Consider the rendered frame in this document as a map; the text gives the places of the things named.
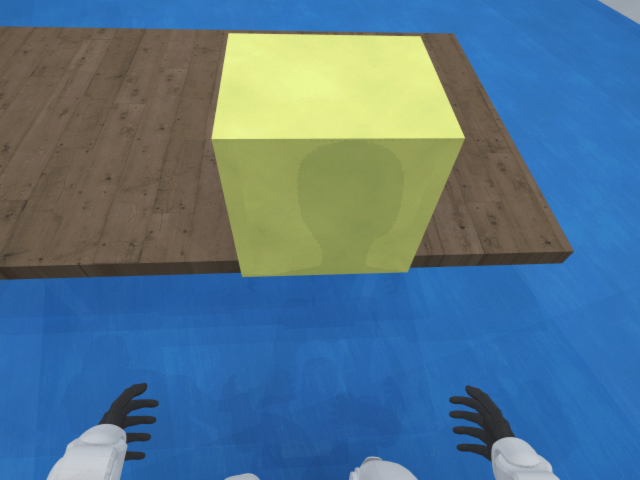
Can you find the table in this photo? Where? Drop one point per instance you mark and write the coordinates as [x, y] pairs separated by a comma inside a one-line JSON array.
[[107, 166]]

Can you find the robot right forearm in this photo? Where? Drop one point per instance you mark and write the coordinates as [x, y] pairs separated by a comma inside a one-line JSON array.
[[515, 459]]

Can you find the robot left hand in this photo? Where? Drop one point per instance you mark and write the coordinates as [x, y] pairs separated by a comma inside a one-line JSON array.
[[123, 405]]

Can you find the right robot shin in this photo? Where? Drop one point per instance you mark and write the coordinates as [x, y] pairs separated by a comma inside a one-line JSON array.
[[371, 459]]

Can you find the right robot thigh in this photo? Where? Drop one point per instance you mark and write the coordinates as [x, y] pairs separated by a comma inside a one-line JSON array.
[[381, 470]]

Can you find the robot left forearm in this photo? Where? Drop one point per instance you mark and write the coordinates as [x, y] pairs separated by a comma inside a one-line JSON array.
[[98, 454]]

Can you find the robot right hand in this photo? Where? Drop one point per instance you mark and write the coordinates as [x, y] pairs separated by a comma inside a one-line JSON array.
[[489, 417]]

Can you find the carton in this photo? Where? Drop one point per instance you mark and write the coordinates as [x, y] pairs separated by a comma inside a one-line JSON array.
[[332, 151]]

